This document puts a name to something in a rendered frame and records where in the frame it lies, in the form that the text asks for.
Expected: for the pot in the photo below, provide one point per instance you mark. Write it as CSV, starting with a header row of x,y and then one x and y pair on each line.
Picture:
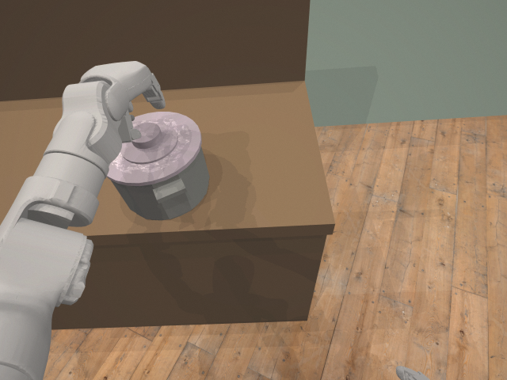
x,y
170,198

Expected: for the table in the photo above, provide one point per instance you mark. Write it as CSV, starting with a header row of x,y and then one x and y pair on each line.
x,y
251,249

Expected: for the left robot forearm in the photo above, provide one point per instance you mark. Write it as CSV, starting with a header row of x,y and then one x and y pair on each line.
x,y
64,189

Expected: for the left robot upper arm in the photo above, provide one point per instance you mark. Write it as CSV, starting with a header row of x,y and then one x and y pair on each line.
x,y
41,267

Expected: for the robot left hand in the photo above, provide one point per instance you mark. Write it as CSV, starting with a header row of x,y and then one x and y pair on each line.
x,y
136,78

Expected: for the lid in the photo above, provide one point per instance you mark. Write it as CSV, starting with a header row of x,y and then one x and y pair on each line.
x,y
180,144

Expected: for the knob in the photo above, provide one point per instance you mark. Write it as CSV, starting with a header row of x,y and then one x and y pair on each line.
x,y
151,135

